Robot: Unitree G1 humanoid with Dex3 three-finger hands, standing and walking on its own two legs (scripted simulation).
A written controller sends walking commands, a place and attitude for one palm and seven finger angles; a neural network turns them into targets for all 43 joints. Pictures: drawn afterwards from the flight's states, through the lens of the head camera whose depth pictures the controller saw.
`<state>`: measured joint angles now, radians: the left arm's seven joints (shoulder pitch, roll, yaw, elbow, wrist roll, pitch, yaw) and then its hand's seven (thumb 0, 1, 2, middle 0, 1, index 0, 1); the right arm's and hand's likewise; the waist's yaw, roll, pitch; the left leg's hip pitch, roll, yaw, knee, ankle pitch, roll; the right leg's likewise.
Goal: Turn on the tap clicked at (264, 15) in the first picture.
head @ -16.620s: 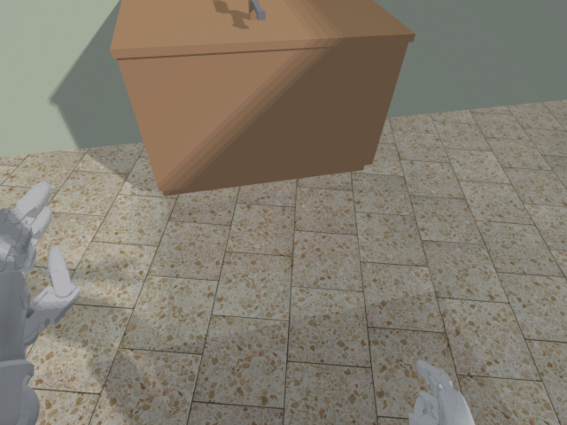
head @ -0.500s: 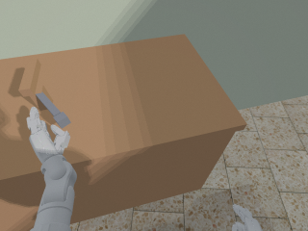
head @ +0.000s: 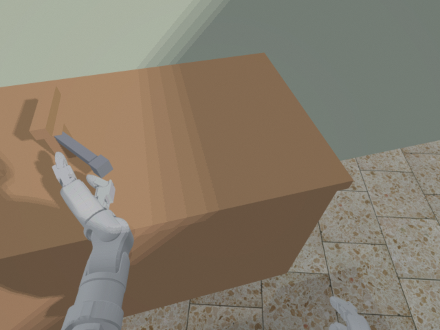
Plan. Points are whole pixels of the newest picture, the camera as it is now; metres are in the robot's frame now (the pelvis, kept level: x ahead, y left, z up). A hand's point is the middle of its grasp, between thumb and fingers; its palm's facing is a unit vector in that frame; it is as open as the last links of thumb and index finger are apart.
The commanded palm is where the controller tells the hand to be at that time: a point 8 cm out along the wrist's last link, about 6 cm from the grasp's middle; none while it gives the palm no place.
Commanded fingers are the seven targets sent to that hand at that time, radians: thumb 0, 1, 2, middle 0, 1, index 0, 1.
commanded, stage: push the lever round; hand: left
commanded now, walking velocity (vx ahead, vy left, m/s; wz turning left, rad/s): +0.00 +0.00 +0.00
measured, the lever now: (101, 166) +0.39 +0.25 +0.08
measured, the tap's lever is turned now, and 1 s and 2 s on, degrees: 40 61 86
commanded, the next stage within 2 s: lift the hand up off the lever in 1.30 s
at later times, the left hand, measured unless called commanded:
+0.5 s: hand (124, 176) +0.38 +0.21 +0.06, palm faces +0.79 -0.61 -0.06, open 7.6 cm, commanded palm +0.34 +0.22 +0.07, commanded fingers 0.00 0.90 0.90 -0.15 -0.15 -0.15 -0.15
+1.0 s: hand (137, 163) +0.41 +0.19 +0.06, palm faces +0.83 -0.56 -0.09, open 7.9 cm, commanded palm +0.37 +0.20 +0.07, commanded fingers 0.00 0.90 0.90 -0.15 -0.15 -0.15 -0.15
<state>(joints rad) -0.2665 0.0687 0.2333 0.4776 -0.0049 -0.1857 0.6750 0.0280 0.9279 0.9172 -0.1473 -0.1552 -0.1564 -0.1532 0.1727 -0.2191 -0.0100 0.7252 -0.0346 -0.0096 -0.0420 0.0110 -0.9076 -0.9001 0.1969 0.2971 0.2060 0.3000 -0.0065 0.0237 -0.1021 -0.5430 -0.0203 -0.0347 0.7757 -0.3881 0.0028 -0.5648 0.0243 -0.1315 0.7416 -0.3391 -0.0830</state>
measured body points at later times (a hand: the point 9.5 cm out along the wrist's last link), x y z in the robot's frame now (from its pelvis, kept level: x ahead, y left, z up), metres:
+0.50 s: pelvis -0.01 +0.00 +0.00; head +0.03 +0.00 +0.44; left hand +0.33 +0.24 +0.07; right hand +0.13 -0.24 -0.13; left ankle +0.00 +0.12 -0.71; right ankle +0.02 -0.07 -0.71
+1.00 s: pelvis -0.01 -0.01 -0.01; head +0.04 -0.02 +0.44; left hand +0.37 +0.22 +0.07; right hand +0.09 -0.26 -0.14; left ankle +0.00 +0.12 -0.71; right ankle +0.02 -0.07 -0.71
